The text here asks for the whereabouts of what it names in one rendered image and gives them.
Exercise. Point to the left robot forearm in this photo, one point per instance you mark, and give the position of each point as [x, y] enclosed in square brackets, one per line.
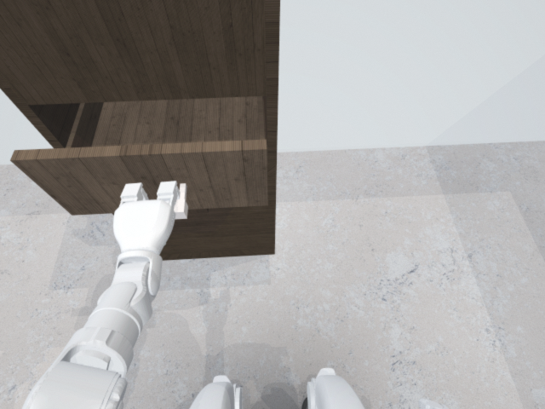
[107, 339]

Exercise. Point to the cabinet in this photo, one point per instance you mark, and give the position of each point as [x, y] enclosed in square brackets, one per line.
[56, 54]

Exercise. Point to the robot left shin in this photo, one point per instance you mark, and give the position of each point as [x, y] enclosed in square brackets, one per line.
[221, 379]

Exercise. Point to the left robot upper arm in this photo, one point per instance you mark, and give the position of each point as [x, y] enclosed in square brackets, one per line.
[73, 386]

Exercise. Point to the robot left thigh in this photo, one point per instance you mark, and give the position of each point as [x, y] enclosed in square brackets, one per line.
[219, 395]

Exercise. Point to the drawer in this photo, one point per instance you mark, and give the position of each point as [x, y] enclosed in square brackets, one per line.
[216, 146]

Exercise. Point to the robot left hand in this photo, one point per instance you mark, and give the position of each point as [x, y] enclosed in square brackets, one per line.
[140, 223]

